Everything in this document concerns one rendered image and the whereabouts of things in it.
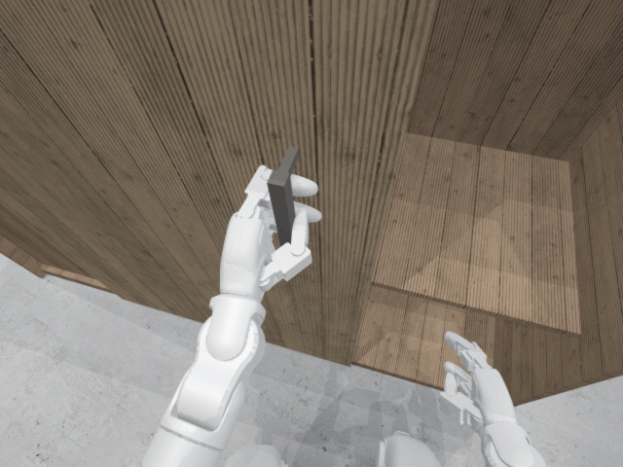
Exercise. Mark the robot right thigh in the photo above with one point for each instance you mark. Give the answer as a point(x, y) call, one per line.
point(403, 451)

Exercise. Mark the robot left thigh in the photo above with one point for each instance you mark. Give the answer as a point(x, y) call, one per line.
point(256, 456)

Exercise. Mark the robot thigh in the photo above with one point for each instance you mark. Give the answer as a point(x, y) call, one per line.
point(403, 451)
point(256, 456)

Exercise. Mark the left robot hand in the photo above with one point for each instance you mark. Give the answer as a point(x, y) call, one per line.
point(249, 243)

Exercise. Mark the robot right forearm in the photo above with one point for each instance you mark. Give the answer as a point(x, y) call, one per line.
point(505, 444)

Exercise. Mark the wardrobe door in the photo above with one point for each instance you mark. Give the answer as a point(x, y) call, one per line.
point(25, 238)
point(130, 129)

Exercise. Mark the robot left forearm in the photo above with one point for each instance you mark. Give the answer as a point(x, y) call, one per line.
point(204, 409)

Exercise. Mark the handle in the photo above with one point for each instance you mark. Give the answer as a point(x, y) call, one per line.
point(280, 190)

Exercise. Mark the right robot hand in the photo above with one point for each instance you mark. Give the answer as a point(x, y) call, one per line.
point(483, 397)

